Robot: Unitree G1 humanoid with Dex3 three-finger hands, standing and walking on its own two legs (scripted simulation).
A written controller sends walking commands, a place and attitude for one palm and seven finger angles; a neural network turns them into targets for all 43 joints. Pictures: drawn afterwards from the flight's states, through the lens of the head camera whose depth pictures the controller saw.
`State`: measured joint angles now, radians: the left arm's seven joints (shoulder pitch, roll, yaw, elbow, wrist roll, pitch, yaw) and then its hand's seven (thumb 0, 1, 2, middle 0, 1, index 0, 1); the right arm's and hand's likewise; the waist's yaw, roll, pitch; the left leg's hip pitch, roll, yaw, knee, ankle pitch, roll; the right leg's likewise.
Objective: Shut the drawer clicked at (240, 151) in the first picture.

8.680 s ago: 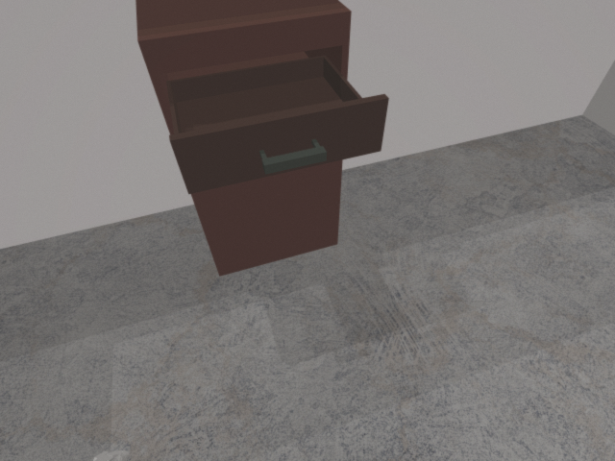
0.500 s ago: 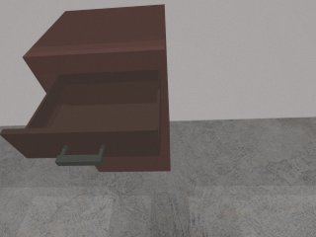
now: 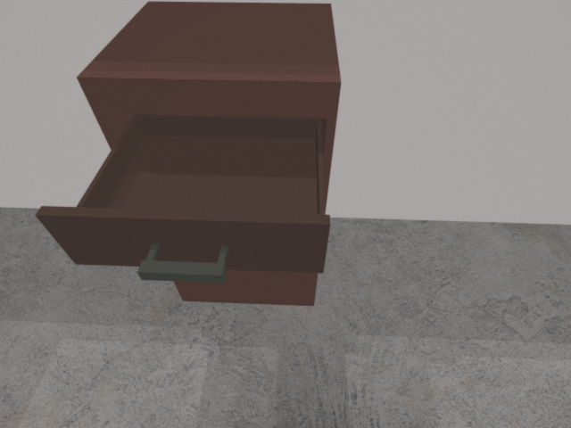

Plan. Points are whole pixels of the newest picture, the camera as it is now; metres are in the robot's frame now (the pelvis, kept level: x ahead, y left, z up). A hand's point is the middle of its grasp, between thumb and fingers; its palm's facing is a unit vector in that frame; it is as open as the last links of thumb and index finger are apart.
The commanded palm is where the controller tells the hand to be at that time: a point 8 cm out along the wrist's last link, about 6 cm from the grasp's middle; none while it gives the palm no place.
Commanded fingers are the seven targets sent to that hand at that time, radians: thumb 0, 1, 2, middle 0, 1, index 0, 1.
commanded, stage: come to a stop and stand still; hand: left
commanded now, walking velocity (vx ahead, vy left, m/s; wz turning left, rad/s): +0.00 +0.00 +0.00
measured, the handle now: (186, 260) +0.36 +0.20 +0.00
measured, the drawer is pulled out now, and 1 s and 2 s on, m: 0.29 0.29 0.29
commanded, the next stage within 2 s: look again from close up in 0.26 s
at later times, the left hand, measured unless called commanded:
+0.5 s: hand out of the picture +0.05 +0.19 -0.17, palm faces -0.02 -0.98 -0.22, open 7.3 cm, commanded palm none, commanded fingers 0.00 0.90 0.90 -0.20 -0.30 -0.20 -0.30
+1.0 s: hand out of the picture +0.02 +0.15 -0.17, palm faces +0.00 -0.98 -0.19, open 7.3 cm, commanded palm none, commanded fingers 0.00 0.90 0.90 -0.20 -0.30 -0.20 -0.30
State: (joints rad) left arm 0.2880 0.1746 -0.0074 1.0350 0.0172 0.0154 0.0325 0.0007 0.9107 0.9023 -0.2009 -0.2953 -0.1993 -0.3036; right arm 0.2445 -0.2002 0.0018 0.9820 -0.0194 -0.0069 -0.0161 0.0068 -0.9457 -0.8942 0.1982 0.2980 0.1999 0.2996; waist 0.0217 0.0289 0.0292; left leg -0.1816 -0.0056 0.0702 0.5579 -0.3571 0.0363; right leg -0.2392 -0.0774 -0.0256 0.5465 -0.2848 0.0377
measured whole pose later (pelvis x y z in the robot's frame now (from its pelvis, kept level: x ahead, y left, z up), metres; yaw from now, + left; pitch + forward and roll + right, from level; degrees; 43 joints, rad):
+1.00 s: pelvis +0.01 -0.03 +0.01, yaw -1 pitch -1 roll +0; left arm 0.27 0.16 -0.01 1.10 0.01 0.00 0.03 0.00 0.92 0.90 -0.20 -0.30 -0.20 -0.30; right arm 0.25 -0.16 0.01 1.13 -0.01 -0.02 -0.02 0.01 -0.91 -0.89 0.20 0.30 0.20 0.30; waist 0.01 -0.01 0.05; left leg -0.10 0.02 0.07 0.43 -0.30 0.00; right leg -0.19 -0.05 -0.03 0.47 -0.26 0.02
